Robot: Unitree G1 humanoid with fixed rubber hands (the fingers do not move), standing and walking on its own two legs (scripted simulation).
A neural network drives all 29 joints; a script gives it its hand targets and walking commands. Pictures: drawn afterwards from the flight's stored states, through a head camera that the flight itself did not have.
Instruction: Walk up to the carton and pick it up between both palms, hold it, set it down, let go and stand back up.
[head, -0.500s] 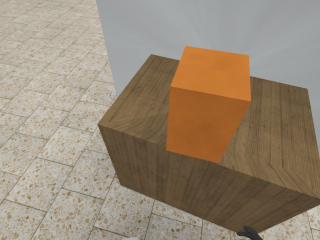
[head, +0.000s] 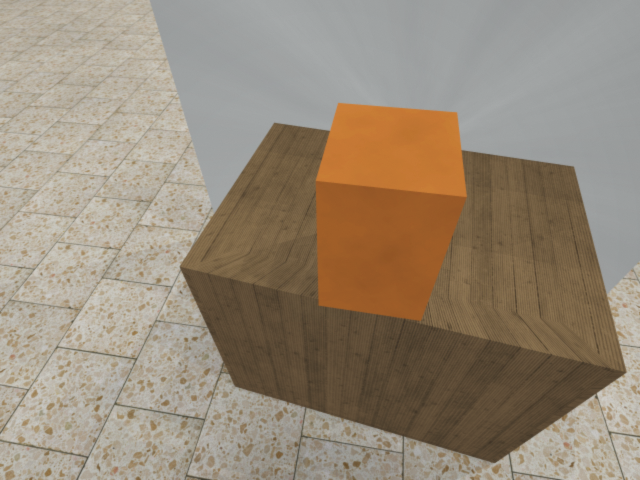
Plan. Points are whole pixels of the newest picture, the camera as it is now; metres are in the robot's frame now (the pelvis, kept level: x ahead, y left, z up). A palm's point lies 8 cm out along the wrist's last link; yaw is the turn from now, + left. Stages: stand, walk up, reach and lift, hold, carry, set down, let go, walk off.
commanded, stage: walk up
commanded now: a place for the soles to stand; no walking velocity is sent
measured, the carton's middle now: (381, 217) +0.51 -0.09 +0.02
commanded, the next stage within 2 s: none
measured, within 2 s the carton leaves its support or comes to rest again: neither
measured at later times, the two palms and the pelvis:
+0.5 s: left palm out of the picture +0.02 +0.24 -0.10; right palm out of the picture +0.06 -0.29 -0.13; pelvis +0.06 -0.02 +0.01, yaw -11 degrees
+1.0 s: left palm (167, 410) +0.25 +0.25 -0.13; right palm out of the picture +0.13 -0.25 -0.12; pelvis +0.13 +0.02 +0.00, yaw -18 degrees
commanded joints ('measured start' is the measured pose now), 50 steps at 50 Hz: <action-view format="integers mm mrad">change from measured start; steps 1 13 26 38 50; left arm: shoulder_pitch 38 277 223 172 31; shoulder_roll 125 46 89 62 83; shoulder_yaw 28 68 89 23 10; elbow -34 -10 -5 37 76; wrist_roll -1 36 33 18 10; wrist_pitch -15 -25 -32 -12 -3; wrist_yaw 5 -26 21 33 38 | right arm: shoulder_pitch -25 35 37 17 -1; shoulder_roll -126 -180 -56 -102 -103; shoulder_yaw -24 -62 -20 -26 -33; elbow -46 -64 -126 -99 -62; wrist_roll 0 -46 -48 -10 -9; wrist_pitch -19 -21 -39 -36 -23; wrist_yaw -5 -17 -3 -17 -11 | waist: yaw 8 76 38 17 11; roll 17 98 -138 99 0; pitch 1 0 53 2 -30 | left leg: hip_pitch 65 -121 -131 153 162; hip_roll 94 210 3 121 115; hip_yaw -148 -129 -52 -156 -98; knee -149 -273 177 -105 -129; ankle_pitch -214 -586 -135 267 139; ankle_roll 42 71 -46 75 69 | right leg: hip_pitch -110 96 42 -19 14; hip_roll -60 38 -105 -31 -40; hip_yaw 97 -57 279 171 149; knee -127 81 -224 -31 -68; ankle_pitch -86 -127 72 203 182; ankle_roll -79 -85 -182 -51 -52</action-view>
